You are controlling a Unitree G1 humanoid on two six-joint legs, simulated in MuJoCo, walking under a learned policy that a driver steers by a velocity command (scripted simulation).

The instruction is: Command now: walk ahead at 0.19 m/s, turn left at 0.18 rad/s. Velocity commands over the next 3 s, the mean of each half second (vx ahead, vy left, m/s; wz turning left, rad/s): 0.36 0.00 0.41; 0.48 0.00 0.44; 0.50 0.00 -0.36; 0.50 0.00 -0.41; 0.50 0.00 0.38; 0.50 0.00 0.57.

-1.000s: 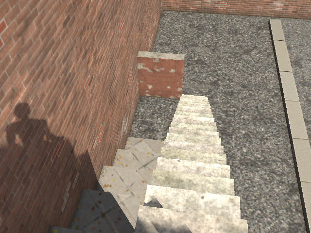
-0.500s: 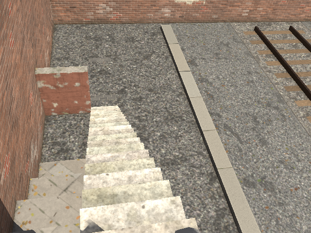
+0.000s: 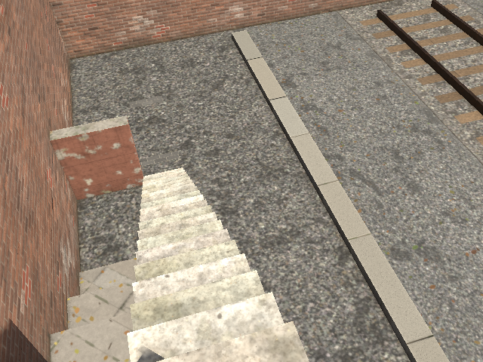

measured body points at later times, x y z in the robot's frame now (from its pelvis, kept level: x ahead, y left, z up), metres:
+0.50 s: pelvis +0.06 +0.03 +0.02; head +0.08 +0.01 +0.46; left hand -0.06 +0.25 -0.11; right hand +0.26 -0.15 -0.11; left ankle +0.16 +0.22 -0.65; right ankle -0.02 -0.06 -0.61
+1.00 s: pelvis +0.22 +0.12 -0.09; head +0.18 +0.16 +0.35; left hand +0.25 +0.38 -0.22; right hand +0.32 -0.07 -0.22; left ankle +0.13 +0.16 -0.80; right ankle +0.48 +0.05 -0.72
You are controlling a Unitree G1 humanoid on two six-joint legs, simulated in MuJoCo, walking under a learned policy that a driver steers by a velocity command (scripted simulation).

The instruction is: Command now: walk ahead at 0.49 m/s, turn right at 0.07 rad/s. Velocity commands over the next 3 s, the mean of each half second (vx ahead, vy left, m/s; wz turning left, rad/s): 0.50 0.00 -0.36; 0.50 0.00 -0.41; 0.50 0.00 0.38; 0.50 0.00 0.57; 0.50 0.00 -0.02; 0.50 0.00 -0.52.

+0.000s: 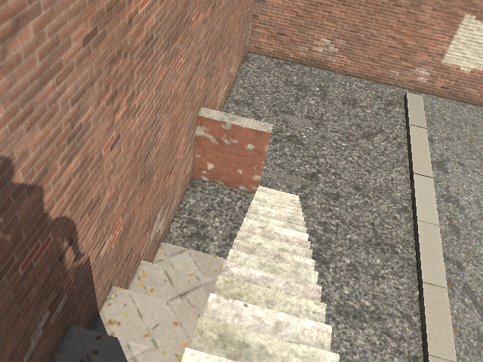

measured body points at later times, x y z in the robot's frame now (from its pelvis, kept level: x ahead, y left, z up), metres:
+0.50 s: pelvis +0.26 -0.12 -0.21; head +0.26 -0.12 +0.24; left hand +0.17 +0.10 -0.35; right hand +0.41 -0.39 -0.29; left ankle +0.41 -0.01 -0.84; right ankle +0.19 -0.20 -0.90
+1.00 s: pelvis +0.51 -0.26 -0.43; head +0.50 -0.25 +0.02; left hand +0.77 -0.17 -0.54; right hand +0.27 -0.36 -0.57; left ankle +0.44 -0.04 -1.09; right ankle +0.59 -0.52 -1.11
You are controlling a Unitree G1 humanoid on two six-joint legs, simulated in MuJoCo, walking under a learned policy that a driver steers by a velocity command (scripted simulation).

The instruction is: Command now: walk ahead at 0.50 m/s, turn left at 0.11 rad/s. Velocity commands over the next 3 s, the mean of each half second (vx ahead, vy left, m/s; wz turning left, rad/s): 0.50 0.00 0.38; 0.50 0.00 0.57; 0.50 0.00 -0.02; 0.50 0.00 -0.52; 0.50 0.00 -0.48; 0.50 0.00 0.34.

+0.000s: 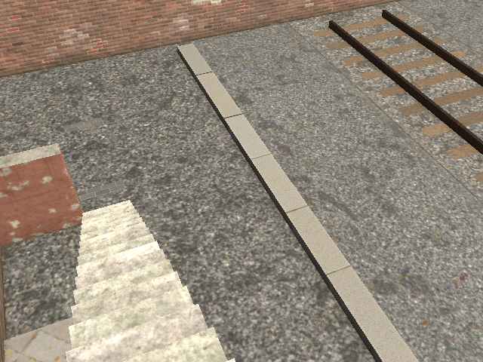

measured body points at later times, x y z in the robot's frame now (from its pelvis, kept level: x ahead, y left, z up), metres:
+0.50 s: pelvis +0.22 +0.00 -0.13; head +0.19 -0.02 +0.32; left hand +0.08 +0.17 -0.28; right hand +0.39 -0.20 -0.27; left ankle +0.35 +0.21 -0.77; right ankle +0.14 -0.16 -0.85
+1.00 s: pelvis +0.44 +0.17 -0.34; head +0.42 +0.19 +0.10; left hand +0.47 +0.47 -0.45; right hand +0.52 -0.04 -0.49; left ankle +0.32 +0.20 -1.04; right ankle +0.64 +0.10 -0.99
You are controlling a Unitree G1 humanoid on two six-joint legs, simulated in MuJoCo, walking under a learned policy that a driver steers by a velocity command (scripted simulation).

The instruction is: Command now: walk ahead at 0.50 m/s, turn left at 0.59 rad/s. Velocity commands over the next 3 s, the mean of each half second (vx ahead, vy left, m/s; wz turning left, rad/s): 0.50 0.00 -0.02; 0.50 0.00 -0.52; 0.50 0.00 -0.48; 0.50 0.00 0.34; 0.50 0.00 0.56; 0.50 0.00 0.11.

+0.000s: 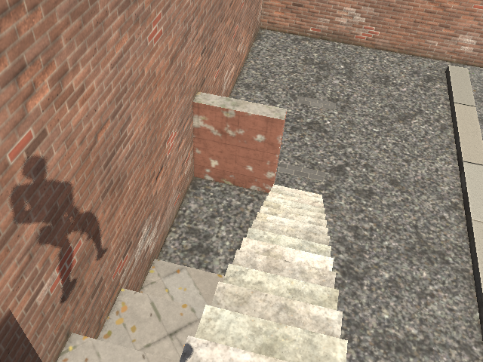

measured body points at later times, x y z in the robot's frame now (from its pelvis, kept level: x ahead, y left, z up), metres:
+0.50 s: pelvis +0.25 +0.00 -0.19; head +0.21 -0.02 +0.26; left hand +0.15 +0.20 -0.33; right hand +0.42 -0.19 -0.30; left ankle +0.37 +0.18 -0.84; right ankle +0.14 -0.11 -0.88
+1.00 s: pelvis +0.44 +0.03 -0.33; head +0.42 +0.08 +0.11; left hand +0.63 +0.21 -0.47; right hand +0.30 -0.11 -0.48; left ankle +0.46 +0.18 -1.07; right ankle +0.45 -0.15 -0.89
